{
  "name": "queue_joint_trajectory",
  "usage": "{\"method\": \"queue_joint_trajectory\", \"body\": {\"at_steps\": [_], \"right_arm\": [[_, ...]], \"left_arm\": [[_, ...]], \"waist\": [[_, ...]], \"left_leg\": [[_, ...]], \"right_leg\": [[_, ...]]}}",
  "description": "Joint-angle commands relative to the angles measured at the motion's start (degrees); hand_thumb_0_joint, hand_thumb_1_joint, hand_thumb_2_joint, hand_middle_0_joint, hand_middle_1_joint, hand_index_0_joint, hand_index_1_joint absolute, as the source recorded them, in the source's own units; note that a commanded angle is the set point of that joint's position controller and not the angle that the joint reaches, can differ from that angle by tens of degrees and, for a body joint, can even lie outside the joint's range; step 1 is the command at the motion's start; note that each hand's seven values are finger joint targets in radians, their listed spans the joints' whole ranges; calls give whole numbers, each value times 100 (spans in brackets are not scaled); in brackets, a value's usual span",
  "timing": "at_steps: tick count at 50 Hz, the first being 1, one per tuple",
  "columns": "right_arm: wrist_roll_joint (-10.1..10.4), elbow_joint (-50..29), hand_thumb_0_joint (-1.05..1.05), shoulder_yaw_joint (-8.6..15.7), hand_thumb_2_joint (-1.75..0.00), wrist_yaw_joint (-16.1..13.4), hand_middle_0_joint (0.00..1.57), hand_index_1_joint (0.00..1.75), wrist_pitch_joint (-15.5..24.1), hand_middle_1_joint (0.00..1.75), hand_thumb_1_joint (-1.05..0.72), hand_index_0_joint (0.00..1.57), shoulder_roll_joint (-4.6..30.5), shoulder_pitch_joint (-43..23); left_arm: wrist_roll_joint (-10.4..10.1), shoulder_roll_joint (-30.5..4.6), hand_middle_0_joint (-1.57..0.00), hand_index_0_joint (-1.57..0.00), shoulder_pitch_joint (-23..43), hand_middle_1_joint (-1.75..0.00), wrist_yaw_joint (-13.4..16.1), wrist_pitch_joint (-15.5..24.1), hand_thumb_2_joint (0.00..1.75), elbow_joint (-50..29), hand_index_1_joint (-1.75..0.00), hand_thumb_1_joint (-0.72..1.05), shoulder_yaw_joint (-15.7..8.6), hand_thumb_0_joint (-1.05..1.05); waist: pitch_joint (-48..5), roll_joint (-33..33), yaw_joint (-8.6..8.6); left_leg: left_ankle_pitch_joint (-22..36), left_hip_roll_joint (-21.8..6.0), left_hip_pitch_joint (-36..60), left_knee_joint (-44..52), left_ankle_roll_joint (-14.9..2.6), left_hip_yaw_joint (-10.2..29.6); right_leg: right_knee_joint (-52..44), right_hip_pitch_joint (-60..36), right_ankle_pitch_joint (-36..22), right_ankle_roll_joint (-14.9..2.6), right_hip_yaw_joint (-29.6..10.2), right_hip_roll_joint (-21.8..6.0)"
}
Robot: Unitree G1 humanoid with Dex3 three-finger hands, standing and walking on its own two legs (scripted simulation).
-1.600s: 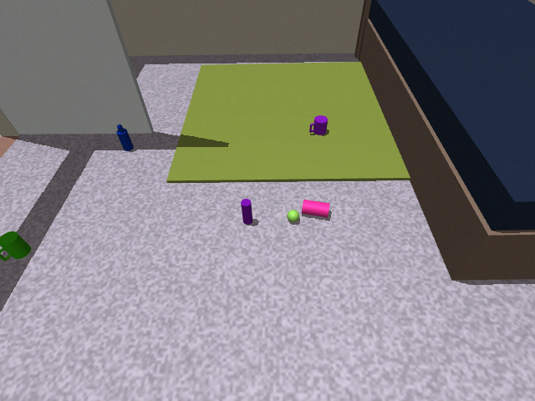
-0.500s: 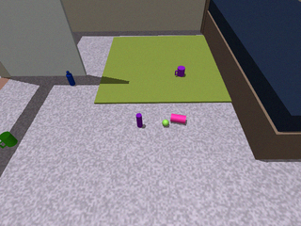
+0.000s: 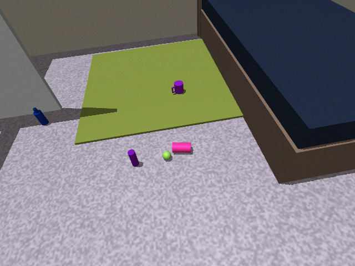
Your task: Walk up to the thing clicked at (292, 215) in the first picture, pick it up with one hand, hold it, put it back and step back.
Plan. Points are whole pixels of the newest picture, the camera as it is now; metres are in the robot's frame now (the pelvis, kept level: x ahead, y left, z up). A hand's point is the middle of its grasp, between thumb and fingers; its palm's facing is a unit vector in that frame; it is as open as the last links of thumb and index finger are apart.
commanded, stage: walk up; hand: left
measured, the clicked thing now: (166, 155) +0.93 +0.18 -0.74
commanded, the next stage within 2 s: none
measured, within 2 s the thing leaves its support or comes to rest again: neither
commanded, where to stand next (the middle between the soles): +0.51 -0.01 m, yaw -8 degrees
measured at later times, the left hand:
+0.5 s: hand (104, 202) +0.33 +0.26 -0.13, palm faces -0.20 -0.90 -0.38, open 7.4 cm
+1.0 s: hand (109, 177) +0.43 +0.28 -0.15, palm faces -0.16 -0.91 -0.39, open 7.4 cm
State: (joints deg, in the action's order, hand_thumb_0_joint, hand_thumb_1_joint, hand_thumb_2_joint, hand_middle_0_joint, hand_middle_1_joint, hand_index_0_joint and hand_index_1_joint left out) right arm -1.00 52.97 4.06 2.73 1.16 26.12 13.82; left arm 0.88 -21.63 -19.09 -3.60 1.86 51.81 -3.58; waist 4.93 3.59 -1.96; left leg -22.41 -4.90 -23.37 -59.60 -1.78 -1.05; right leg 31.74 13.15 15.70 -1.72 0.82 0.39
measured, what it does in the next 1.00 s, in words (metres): walks ahead: left foot, then right foot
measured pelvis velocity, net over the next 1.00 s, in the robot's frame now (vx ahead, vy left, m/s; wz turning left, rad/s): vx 0.37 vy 0.00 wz -0.14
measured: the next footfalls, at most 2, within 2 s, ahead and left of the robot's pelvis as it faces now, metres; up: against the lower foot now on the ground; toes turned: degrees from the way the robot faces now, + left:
left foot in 0.18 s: +0.22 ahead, +0.14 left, +0.00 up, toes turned +2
right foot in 0.56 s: +0.34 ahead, -0.15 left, +0.00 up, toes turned -9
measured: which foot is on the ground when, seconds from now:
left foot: up 0.00-0.16, down 0.18-0.58, up 0.60-0.94, down 0.96-1.00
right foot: down 0.00-0.22, up 0.24-0.54, down 0.56-0.98, up 1.00-1.00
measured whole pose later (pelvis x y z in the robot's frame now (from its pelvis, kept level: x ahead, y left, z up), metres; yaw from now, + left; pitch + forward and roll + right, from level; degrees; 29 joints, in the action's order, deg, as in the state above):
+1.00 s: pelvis +0.37 +0.00 -0.02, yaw -8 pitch -2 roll +0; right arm -1.6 47.2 3.9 3.4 3.3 23.9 15.5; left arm 0.4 -25.2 -21.2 -1.3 3.1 48.0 -2.0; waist 4.9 -1.0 -1.8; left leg -11.9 -2.7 -22.8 -37.3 -0.7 -3.7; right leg 44.6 13.8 25.1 -0.8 -0.9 -3.1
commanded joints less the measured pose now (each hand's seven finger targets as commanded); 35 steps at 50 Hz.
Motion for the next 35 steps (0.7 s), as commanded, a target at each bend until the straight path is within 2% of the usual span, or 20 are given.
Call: {"method": "queue_joint_trajectory", "body": {"at_steps": [1, 3, 6, 8, 9, 10, 11, 12, 14, 17, 20, 23, 25, 27, 28, 29, 30, 31, 32, 35], "right_arm": [[-69, -533, 0, 315, -90, 71, 20, 30, 190, 30, -90, 20, 918, 215], [-95, -679, 0, 333, -90, 89, 20, 30, 235, 30, -90, 20, 892, -16], [-72, -801, 0, 349, -90, 68, 20, 30, 348, 30, -90, 20, 835, -68], [-92, -641, 0, 403, -90, 0, 20, 30, 433, 30, -90, 20, 815, 687], [-115, -510, 0, 517, -90, -60, 20, 30, 487, 30, -90, 20, 1137, 1164], [-198, -571, 0, 655, -90, -112, 20, 30, 541, 30, -90, 20, 1633, 1545], [-30, -733, 0, 644, -90, -93, 20, 30, 534, 30, -90, 20, 1793, 1290], [73, -797, 0, 610, -90, -83, 20, 30, 516, 30, -90, 20, 1698, 985], [66, -940, 0, 444, -90, -95, 20, 30, 511, 30, -90, 20, 1318, 563], [13, -943, 0, 373, -90, -106, 20, 30, 523, 30, -90, 20, 1214, 639], [-8, -1027, 0, 394, -90, -103, 20, 30, 514, 30, -90, 20, 1322, 679], [8, -1133, 0, 372, -90, -85, 20, 30, 476, 30, -90, 20, 1302, 580], [29, -1185, 0, 376, -90, -70, 20, 30, 400, 30, -90, 20, 1288, 520], [54, -1249, 0, 248, -90, -65, 20, 30, 342, 30, -90, 20, 990, 594], [74, -1312, 0, 117, -90, -71, 20, 30, 352, 30, -90, 20, 592, 843], [105, -1383, 0, 67, -90, -67, 20, 30, 309, 30, -90, 20, 556, 888], [25, -1255, 0, 229, -90, -155, 20, 30, 237, 30, -90, 20, 1093, 607], [62, -1164, 0, 240, -90, -167, 20, 30, 222, 30, -90, 20, 1143, 547], [120, -1030, 0, 221, -90, -151, 20, 30, 208, 30, -90, 20, 1038, 658], [49, -820, 0, 235, -90, -53, 20, 30, 193, 30, -90, 20, 968, 1004]], "left_arm": [[-32, -1760, -20, -20, 159, -30, 125, 258, 90, -640, -30, 90, -466, 0], [-30, -1748, -20, -20, 32, -30, 117, 279, 90, -715, -30, 90, -454, 0], [-17, -1730, -20, -20, 72, -30, 112, 298, 90, -847, -30, 90, -417, 0], [-9, -1603, -20, -20, 318, -30, 129, 277, 90, -932, -30, 90, -345, 0], [-12, -1274, -20, -20, 55, -30, 130, 272, 90, -978, -30, 90, -218, 0], [-85, -809, -20, -20, -115, -30, 145, 275, 90, -1023, -30, 90, -101, 0], [-61, -1346, -20, -20, -195, -30, 242, 239, 90, -913, -30, 90, -237, 0], [-22, -1608, -20, -20, -68, -30, 282, 229, 90, -825, -30, 90, -230, 0], [-77, -1540, -20, -20, -224, -30, 224, 243, 90, -645, -30, 90, -260, 0], [-91, -1323, -20, -20, -131, -30, 106, 228, 90, -607, -30, 90, -247, 0], [-41, -1218, -20, -20, 304, -30, 11, 206, 90, -798, -30, 90, -221, 0], [-35, -1156, -20, -20, 411, -30, -23, 232, 90, -808, -30, 90, -252, 0], [-30, -1149, -20, -20, 280, -30, -15, 258, 90, -731, -30, 90, -288, 0], [-11, -1420, -20, -20, -342, -30, 62, 320, 90, -538, -30, 90, -416, 0], [7, -1803, -20, -20, -809, -30, 134, 380, 90, -487, -30, 90, -579, 0], [-26, -2342, -20, -20, -868, -30, 188, 437, 90, -674, -30, 90, -640, 0], [-95, -2345, -20, -20, -571, -30, 181, 414, 90, -727, -30, 90, -590, 0], [-169, -2169, -20, -20, -347, -30, 207, 390, 90, -763, -30, 90, -558, 0], [-186, -1974, -20, -20, -163, -30, 243, 397, 90, -778, -30, 90, -487, 0], [-137, -1744, -20, -20, 85, -30, 257, 418, 90, -838, -30, 90, -384, 0]], "waist": [[150, -1150, 129], [68, -999, 24], [-133, -891, 67], [-409, -675, 557], [-738, 275, 771], [-814, 1553, 872], [-714, 909, 757], [-261, 264, 566], [127, 260, 306], [11, 571, 328], [-55, 646, 411], [-212, 606, 326], [-362, 397, 224], [-701, -394, -147], [-1019, -1613, -377], [-987, -2149, -346], [-609, -1410, -294], [-288, -968, -191], [-152, -809, -67], [-112, -1214, 206]], "left_leg": [[212, -213, -367, 1100, 174, 146], [392, -125, -246, 1632, 182, 50], [702, 47, 407, 2358, 145, -145], [1087, 269, 1698, 2974, 77, -342], [580, 110, 2736, 3343, -117, 91], [-656, -1346, 3259, 4153, -546, 2548], [-1398, -2094, 2853, 4736, -1119, 3901], [-1330, -2106, 2097, 4699, -1229, 3502], [-432, -1556, 1577, 4611, -1091, 2213], [1520, -1170, 1387, 4382, -1070, 963], [2029, -1183, 1475, 4251, -1192, 521], [2021, -1023, 1106, 3953, -973, 231], [1678, -874, 1001, 3453, -840, 37], [1584, -543, 418, 2083, -584, -277], [896, -132, -292, 434, -324, -504], [-799, 520, -1442, -569, -68, -332], [-1031, 148, -1438, -965, -50, 283], [-766, -27, -1506, -974, -77, 502], [-402, -90, -1406, -839, -72, 540], [130, -154, -768, -38, 41, 273]], "right_leg": [[-1887, 215, 1103, -1132, -1695, -1240], [-1771, 118, 984, -1105, -1589, -1212], [-1271, 192, -58, -1002, -1340, -1165], [-206, 686, -687, -769, -1042, -969], [1156, 1310, -850, -552, -656, -493], [2909, 2487, 571, -189, -323, 416], [3482, 2731, 1576, -170, -744, 414], [3797, 2672, 1307, -153, -991, 57], [3428, 2377, 746, -82, -908, -258], [2485, 1817, 653, 97, -523, -318], [1558, 1590, 391, 134, -154, -434], [736, 750, -272, 49, 86, -295], [208, 150, -529, -3, 338, -66], [-150, -1197, -364, -139, 287, 103], [-792, -1845, 542, -403, -1165, -736], [-1670, -2065, 914, -1115, -3954, -2279], [-1544, -1378, 867, -1582, -4239, -2500], [-1486, -1071, 472, -1599, -3494, -2306], [-1357, -843, -59, -1373, -2802, -1928], [-1292, -83, -878, -1184, -1612, -1356]]}}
